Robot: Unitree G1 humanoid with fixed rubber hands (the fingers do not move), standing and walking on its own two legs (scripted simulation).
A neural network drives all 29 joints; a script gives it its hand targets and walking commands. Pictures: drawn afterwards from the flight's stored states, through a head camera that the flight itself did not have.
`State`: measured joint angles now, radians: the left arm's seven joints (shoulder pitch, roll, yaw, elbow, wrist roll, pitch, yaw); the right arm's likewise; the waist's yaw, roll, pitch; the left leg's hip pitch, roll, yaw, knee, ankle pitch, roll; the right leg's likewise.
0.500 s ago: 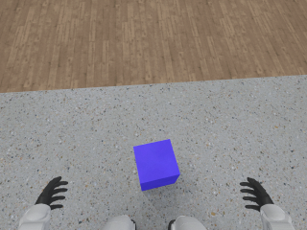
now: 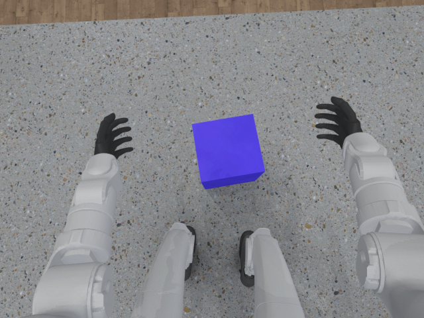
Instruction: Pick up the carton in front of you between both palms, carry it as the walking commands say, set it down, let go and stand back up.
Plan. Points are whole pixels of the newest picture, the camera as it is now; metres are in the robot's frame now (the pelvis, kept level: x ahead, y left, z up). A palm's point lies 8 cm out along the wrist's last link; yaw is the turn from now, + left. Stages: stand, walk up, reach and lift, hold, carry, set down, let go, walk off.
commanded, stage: reach and lift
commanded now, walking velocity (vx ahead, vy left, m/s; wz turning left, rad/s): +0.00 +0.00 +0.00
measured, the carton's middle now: (226, 155) +0.49 +0.00 -0.56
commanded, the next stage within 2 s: none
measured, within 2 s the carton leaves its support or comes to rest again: leaves its support in 1.98 s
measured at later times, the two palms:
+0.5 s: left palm (148, 125) +0.46 +0.19 -0.17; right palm (309, 100) +0.55 -0.18 -0.18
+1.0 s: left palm (166, 153) +0.45 +0.20 -0.41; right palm (283, 138) +0.52 -0.18 -0.41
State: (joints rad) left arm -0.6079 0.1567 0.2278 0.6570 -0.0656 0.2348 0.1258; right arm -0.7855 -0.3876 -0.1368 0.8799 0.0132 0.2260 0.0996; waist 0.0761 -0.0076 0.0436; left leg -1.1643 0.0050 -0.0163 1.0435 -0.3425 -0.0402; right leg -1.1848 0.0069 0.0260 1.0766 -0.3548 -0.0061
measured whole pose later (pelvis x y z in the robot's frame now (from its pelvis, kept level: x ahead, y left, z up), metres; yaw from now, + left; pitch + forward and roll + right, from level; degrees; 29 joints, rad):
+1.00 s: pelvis -0.05 +0.00 -0.26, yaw +4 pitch +44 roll +5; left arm -1.22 0.14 0.27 0.85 -0.17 0.12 0.21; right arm -1.45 -0.52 -0.01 1.14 0.13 0.12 0.01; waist 0.08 0.02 0.19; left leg -2.20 -0.06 -0.02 1.94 -0.51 -0.08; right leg -2.24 0.04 0.08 2.00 -0.52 0.02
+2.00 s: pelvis -0.04 +0.00 -0.31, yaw +5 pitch +38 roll +5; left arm -1.40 0.09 0.46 1.00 -0.02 0.16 0.17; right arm -1.55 -0.39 -0.03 1.21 0.00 0.18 -0.01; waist 0.04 0.07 0.30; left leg -2.26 -0.10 -0.03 2.15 -0.55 -0.11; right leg -2.30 0.01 0.06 2.22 -0.58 -0.01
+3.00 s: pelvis -0.01 +0.01 -0.11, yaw -1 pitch +37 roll +1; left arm -0.75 -0.13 0.49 0.57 0.16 0.32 0.11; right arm -0.84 -0.03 -0.30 0.73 -0.18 0.37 -0.03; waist 0.03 0.02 -0.24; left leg -1.66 -0.11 -0.11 1.51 -0.51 -0.07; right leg -1.68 0.10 0.11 1.52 -0.49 0.04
